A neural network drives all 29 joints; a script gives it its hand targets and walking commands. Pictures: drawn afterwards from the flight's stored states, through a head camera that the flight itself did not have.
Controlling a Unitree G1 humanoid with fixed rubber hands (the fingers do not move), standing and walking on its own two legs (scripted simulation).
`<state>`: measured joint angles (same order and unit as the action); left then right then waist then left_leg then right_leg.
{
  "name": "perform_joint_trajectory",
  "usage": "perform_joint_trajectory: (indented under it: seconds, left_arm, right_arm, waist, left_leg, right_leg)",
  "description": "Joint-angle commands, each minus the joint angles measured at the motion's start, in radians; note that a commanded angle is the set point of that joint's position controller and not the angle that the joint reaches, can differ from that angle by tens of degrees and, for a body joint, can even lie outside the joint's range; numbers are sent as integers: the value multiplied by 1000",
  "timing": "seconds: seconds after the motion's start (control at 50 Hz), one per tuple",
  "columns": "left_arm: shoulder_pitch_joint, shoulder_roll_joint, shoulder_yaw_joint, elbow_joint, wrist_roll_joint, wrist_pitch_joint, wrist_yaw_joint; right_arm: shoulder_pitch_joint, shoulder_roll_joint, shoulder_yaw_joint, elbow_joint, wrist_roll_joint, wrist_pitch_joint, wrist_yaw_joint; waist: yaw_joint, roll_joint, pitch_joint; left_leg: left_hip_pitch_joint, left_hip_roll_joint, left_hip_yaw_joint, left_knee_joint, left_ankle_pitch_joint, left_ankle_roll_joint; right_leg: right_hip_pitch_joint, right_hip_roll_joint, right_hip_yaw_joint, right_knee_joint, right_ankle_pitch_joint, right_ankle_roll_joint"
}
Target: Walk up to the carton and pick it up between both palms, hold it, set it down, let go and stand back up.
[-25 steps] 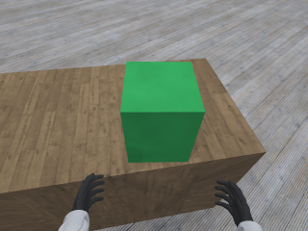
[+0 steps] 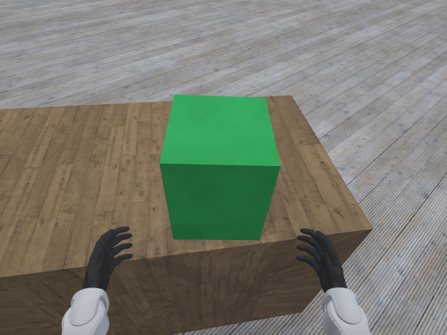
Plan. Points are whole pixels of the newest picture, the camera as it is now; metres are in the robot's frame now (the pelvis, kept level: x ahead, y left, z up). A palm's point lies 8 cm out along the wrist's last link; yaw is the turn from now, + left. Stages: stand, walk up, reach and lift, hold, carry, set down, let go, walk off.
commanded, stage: reach and lift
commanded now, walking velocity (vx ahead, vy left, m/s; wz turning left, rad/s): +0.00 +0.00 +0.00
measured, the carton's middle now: (218, 170) +0.45 +0.02 +0.03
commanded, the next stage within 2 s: none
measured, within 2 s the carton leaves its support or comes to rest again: neither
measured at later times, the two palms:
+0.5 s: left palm (98, 213) +0.30 +0.23 +0.08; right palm (324, 217) +0.30 -0.16 +0.08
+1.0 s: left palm (103, 165) +0.36 +0.22 +0.13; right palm (323, 168) +0.38 -0.17 +0.13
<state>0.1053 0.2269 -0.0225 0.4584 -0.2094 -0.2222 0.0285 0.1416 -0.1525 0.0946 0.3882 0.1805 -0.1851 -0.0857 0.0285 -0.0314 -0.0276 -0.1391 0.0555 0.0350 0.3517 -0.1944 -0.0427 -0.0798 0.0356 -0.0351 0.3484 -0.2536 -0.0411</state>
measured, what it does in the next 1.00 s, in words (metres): stands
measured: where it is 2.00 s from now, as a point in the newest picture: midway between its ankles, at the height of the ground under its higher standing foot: outside the picture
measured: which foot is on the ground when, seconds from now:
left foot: down 0.00-1.00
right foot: down 0.00-1.00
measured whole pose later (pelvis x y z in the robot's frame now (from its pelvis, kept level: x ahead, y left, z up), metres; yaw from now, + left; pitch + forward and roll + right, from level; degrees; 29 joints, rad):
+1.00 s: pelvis -0.03 +0.02 +0.00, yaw -1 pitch +5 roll -1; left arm -0.57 0.27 0.11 0.31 -0.20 0.51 0.07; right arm -0.65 -0.28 0.03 0.54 0.33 0.29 -0.14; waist 0.02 -0.01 -0.04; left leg -0.29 0.05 0.05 0.33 -0.12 -0.02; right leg -0.23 0.03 -0.02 0.30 -0.16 -0.02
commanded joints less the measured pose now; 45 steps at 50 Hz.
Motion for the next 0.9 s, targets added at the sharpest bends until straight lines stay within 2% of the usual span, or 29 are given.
perform_joint_trajectory:
  seconds: [0.0,0.06,0.1,0.18,0.24,0.3,0.38,0.46,0.56,0.66,0.78,0.88]
  left_arm:
    - [-253,101,32,-72,1,-138,20]
    - [-319,95,32,-40,4,-141,31]
    - [-373,97,34,-51,7,-110,35]
    - [-468,102,54,-164,32,-14,46]
    - [-504,91,73,-250,61,105,46]
    - [-543,72,92,-355,83,270,43]
    - [-583,50,104,-430,96,460,44]
    - [-647,45,103,-443,89,562,52]
    - [-776,73,91,-479,47,610,77]
    - [-892,117,103,-492,12,630,89]
    - [-978,165,150,-452,9,663,72]
    - [-1047,187,180,-368,16,687,47]
  right_arm:
    - [-266,-81,-30,-90,8,-99,13]
    - [-357,-88,-31,-32,23,-100,20]
    - [-421,-97,-33,-9,37,-82,21]
    - [-522,-147,-41,-39,85,-49,15]
    - [-573,-180,-48,-50,118,-2,8]
    - [-619,-190,-61,-77,131,77,-9]
    - [-676,-196,-92,-93,125,193,-19]
    - [-758,-215,-122,-87,122,267,-14]
    - [-894,-257,-168,-118,108,310,-4]
    - [-1011,-283,-170,-141,108,337,-8]
    - [-1110,-291,-137,-118,130,380,-33]
    - [-1192,-292,-121,-66,146,418,-56]
  waist:
    - [-10,12,-141]
    - [-15,16,-172]
    - [-15,23,-200]
    - [-9,44,-283]
    - [-5,58,-318]
    - [-7,73,-297]
    - [-5,96,-236]
    - [-2,101,-208]
    - [-12,82,-272]
    - [-11,60,-410]
    - [1,39,-538]
    - [-4,31,-552]
  left_leg:
    - [-27,-65,16,-22,182,32]
    - [-34,-68,15,-31,176,30]
    - [-23,-68,15,-38,183,28]
    - [60,-70,17,-20,286,13]
    - [166,-67,17,-6,376,-6]
    - [250,-60,16,-9,402,-22]
    - [273,-54,10,-32,322,-33]
    - [264,-47,3,-49,241,-30]
    - [270,-36,-4,-42,210,-9]
    - [277,-38,-3,-5,295,15]
    - [260,-53,1,28,422,37]
    - [227,-63,-1,26,430,49]
  right_leg:
    - [59,-39,90,-14,474,90]
    - [60,-31,89,-12,474,87]
    - [52,-26,85,-18,472,87]
    - [33,-6,66,-25,518,85]
    - [-9,6,46,-55,508,80]
    - [-72,14,28,-99,409,74]
    - [-136,20,8,-135,257,64]
    - [-156,21,-5,-140,190,59]
    - [-170,27,-11,-118,196,60]
    - [-140,29,-1,-82,295,66]
    - [-73,27,13,-54,440,85]
    - [-41,21,18,-46,496,96]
